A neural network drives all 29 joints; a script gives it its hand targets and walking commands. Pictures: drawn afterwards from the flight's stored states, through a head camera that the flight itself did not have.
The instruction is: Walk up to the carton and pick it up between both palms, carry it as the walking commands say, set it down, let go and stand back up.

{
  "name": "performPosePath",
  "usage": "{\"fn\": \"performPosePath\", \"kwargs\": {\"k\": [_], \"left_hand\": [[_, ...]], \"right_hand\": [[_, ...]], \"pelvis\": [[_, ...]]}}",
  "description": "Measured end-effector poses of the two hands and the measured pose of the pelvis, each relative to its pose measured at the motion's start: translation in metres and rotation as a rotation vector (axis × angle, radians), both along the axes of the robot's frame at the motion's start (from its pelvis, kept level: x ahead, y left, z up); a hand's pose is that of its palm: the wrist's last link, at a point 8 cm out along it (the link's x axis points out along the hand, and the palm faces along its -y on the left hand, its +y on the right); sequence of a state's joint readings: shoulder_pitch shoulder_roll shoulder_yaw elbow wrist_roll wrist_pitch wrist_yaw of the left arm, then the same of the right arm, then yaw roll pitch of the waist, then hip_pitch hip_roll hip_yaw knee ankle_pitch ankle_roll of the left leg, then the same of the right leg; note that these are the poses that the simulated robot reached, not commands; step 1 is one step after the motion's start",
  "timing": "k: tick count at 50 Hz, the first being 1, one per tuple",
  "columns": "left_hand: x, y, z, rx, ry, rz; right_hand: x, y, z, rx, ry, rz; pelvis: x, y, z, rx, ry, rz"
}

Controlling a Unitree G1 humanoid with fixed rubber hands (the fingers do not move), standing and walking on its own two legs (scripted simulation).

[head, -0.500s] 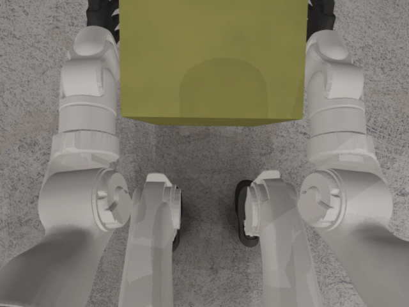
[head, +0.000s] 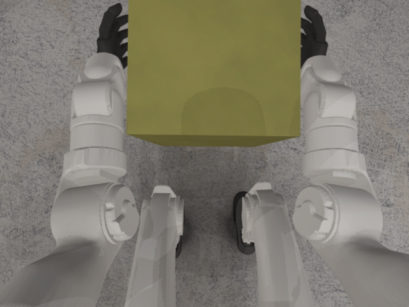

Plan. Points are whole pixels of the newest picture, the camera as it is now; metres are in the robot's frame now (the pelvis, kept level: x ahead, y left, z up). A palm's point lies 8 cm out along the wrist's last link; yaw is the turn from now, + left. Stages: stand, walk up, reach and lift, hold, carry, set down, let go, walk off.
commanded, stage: reach and lift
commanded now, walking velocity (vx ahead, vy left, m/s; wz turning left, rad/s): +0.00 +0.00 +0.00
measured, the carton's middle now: (210, 67) +0.53 +0.00 -0.15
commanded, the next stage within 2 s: none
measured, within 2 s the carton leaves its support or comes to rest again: neither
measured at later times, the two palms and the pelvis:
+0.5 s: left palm (95, 50) +0.50 +0.16 +0.00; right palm (338, 54) +0.49 -0.16 +0.00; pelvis +0.01 +0.00 +0.06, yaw +0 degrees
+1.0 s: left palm (65, 41) +0.48 +0.16 +0.07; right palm (381, 47) +0.47 -0.16 +0.07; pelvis +0.03 +0.00 +0.12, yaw +0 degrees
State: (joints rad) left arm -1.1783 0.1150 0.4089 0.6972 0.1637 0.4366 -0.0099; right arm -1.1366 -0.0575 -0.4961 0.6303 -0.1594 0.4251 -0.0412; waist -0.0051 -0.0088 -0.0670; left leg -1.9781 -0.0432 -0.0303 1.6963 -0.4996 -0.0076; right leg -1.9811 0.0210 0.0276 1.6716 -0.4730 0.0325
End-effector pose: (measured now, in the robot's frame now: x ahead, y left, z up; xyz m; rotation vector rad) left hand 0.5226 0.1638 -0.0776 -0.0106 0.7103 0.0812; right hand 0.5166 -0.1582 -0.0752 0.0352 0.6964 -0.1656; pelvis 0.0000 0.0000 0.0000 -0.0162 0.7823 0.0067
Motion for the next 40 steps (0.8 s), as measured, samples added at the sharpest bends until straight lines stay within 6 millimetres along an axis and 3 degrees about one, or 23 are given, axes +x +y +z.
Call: {"fn": "performPosePath", "kwargs": {"k": [40], "left_hand": [[-0.036, -0.003, 0.12, -0.003, 0.007, -0.001]], "right_hand": [[-0.036, -0.005, 0.118, 0.02, 0.005, 0.0]], "pelvis": [[0.021, -0.002, 0.096, 0.013, -0.1, -0.008]]}}
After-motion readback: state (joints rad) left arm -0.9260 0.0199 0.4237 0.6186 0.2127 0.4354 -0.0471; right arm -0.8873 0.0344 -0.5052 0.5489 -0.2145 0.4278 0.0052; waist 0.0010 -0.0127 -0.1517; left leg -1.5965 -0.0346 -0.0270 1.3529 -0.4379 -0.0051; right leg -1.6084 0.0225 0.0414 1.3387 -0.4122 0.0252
